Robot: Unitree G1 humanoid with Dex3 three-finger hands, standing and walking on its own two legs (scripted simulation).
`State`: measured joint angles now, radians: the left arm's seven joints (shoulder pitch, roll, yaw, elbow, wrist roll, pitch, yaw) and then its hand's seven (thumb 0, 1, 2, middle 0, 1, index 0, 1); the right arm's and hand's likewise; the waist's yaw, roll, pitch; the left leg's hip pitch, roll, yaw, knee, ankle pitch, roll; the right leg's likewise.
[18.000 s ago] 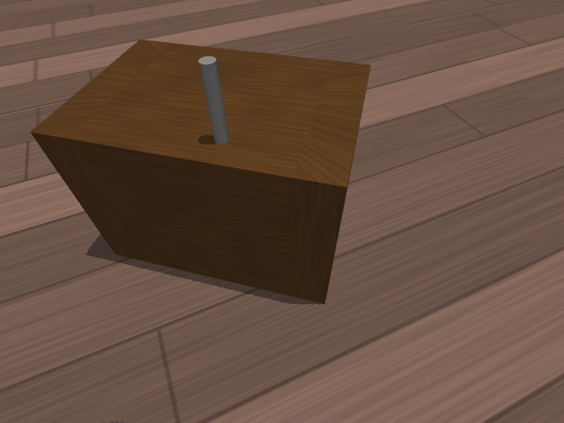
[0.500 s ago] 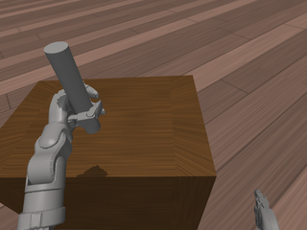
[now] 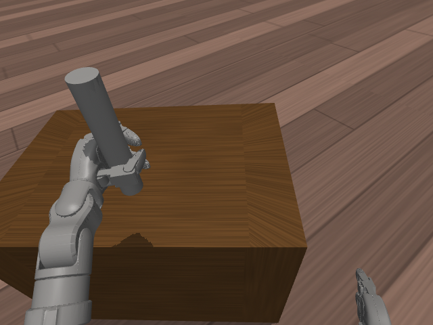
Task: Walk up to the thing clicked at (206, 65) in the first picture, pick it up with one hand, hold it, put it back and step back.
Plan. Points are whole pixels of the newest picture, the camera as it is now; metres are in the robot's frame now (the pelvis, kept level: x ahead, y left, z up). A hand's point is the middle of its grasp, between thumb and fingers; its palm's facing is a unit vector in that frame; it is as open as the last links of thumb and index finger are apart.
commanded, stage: crouch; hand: left
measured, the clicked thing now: (112, 142) +0.33 +0.18 +0.22
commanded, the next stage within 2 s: lower in 0.92 s
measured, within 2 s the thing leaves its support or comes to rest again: neither
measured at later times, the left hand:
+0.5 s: hand (146, 165) +0.39 +0.17 +0.10, palm faces +0.06 -1.00 +0.01, open 5.1 cm
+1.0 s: hand (150, 170) +0.41 +0.17 +0.07, palm faces +0.05 -1.00 +0.01, open 5.1 cm
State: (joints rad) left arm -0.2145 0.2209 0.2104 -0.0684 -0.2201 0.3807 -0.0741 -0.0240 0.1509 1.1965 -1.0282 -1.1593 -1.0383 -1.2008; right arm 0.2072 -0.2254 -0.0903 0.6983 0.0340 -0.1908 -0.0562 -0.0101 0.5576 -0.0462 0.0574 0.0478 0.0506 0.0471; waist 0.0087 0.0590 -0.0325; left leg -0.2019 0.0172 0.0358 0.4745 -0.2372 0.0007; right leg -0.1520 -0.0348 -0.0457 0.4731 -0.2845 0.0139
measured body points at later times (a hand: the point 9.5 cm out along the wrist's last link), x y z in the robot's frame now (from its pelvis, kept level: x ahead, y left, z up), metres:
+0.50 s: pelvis +0.00 +0.00 +0.00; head +0.01 +0.00 +0.44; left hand +0.38 +0.22 +0.11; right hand +0.14 -0.28 -0.09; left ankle +0.01 +0.12 -0.74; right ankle -0.02 -0.13 -0.74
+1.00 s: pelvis -0.01 +0.01 -0.02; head +0.03 +0.01 +0.43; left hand +0.40 +0.22 +0.07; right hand +0.14 -0.27 -0.09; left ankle +0.01 +0.12 -0.74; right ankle -0.02 -0.12 -0.74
